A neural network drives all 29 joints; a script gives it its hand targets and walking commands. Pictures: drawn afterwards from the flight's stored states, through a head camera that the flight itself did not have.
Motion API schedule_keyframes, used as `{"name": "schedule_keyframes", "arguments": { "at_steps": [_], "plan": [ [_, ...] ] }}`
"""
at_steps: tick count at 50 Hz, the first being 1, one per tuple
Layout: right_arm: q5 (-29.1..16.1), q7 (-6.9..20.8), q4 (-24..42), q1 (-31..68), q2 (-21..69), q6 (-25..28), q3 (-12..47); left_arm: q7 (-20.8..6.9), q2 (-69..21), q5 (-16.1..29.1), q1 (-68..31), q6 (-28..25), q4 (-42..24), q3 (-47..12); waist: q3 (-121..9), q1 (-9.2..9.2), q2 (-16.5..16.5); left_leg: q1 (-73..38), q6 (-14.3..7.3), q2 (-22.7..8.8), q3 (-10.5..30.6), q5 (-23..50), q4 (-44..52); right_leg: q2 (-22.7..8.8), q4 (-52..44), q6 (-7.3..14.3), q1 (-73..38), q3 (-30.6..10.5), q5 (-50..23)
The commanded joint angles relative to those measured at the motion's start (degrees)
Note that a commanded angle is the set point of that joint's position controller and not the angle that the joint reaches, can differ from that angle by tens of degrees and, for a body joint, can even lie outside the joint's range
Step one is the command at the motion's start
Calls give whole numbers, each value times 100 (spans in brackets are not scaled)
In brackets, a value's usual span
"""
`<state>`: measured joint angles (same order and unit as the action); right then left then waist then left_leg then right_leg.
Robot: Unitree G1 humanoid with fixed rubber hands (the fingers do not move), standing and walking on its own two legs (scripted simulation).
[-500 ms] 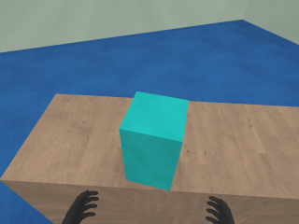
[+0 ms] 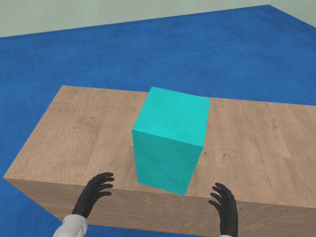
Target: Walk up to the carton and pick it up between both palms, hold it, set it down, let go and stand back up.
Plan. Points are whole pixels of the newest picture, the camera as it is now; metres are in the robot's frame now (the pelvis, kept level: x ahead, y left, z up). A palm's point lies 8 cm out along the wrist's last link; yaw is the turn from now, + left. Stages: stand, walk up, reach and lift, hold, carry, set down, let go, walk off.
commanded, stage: reach and lift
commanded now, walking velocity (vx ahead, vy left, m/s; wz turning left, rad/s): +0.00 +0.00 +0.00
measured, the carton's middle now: (169, 145) +0.41 +0.00 -0.03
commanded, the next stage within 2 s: none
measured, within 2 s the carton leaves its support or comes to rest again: neither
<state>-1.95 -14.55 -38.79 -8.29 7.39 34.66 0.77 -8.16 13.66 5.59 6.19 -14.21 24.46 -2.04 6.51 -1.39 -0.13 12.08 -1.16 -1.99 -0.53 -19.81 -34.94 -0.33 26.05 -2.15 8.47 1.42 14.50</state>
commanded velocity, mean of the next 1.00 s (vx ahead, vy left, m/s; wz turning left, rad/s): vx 0.00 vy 0.00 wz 0.00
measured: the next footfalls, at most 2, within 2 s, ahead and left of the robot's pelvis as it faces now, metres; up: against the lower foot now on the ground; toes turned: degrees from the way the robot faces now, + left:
none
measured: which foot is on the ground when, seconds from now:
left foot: down 0.00-1.00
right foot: down 0.00-1.00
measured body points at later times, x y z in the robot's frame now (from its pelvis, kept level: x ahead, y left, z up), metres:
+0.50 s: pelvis +0.01 -0.01 +0.01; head +0.03 +0.01 +0.46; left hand +0.29 +0.19 +0.03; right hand +0.26 -0.16 +0.01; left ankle -0.01 +0.10 -0.73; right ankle +0.00 -0.15 -0.73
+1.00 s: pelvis -0.01 -0.01 +0.01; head +0.01 +0.01 +0.46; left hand +0.37 +0.18 +0.08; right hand +0.32 -0.17 +0.08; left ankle -0.01 +0.09 -0.73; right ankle +0.00 -0.16 -0.73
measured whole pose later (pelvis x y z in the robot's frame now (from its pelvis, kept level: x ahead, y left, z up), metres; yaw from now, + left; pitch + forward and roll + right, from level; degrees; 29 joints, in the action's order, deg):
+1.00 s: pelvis -0.01 -0.01 +0.01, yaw -1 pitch -3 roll -1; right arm -10.5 -20.4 -19.7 16.9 1.4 -4.1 0.5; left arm -3.5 15.9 9.2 -25.0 15.5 23.4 2.9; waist 6.1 1.0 2.2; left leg 8.7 -0.6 -1.3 -2.2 -12.8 -24.2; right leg -0.8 19.3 -2.0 7.2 -0.3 9.3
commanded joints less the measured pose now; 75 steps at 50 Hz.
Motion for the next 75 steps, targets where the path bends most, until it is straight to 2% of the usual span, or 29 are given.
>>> {"name": "schedule_keyframes", "arguments": {
  "at_steps": [1, 5, 8, 19, 29, 35, 44, 55, 62, 75],
  "plan": [
    [89, -47, 1246, 889, -276, -23, -140, 221, 557, 163, -955, -29, -1338, 123, -1293, 111, -708, -622, 505, 37, 38, 2134, 822, 195, -482, 490, -349, 19, -554],
    [-17, -7, 1340, 914, -383, -258, -87, 288, 549, 124, -967, 113, -1512, 104, -1428, 113, -875, -951, 631, 41, 49, 2859, 865, 225, -578, 484, -538, 4, -1060],
    [-80, -21, 1476, 965, -444, -484, -27, 291, 540, 134, -1030, 302, -1577, 109, -1392, 116, -826, -1082, 648, 43, 36, 3073, 931, 214, -683, 469, -660, -17, -1273],
    [-159, -232, 2611, 1480, -557, -1528, 59, 302, 558, 357, -1879, 1203, -1970, 228, -1348, 135, -462, -1111, 523, 56, -108, 2842, 1230, 103, -887, 360, -1090, -64, -1628],
    [-297, -427, 3072, 2211, -494, -2306, 207, 327, 654, 324, -3012, 1766, -1704, 591, -1737, 132, -206, -811, 375, 144, -287, 2324, 1371, -8, -725, 110, -1457, -72, -2179],
    [-483, -521, 3121, 2874, -548, -2720, 212, 342, 756, 285, -3782, 2047, -1505, 733, -1981, 165, -246, -714, 333, 184, -365, 2173, 1420, 1, -656, 43, -1512, -53, -2345],
    [-751, -577, 3164, 4044, -771, -3455, -7, 452, 932, 366, -4962, 2583, -1338, 761, -2443, 276, -329, -645, 285, 204, -443, 2016, 1401, 114, -605, 42, -1324, 28, -2107],
    [-984, -579, 2867, 5293, -1111, -4218, -325, 564, 1091, 410, -6166, 3188, -1031, 708, -2891, 430, -507, -919, 330, 176, -408, 2260, 1238, 267, -647, 98, -898, 156, -1780],
    [-1067, -559, 2706, 6011, -1312, -4507, -454, 631, 1178, 421, -6832, 3473, -800, 702, -3196, 517, -560, -1135, 399, 176, -371, 2565, 1112, 334, -673, 115, -752, 228, -1844],
    [-1235, -587, 2209, 7127, -1513, -4826, -453, 663, 1424, 401, -7920, 3652, -74, 753, -3644, 659, -471, -1126, 390, 236, -373, 2899, 1054, 334, -636, 82, -969, 212, -2524]
  ]
}}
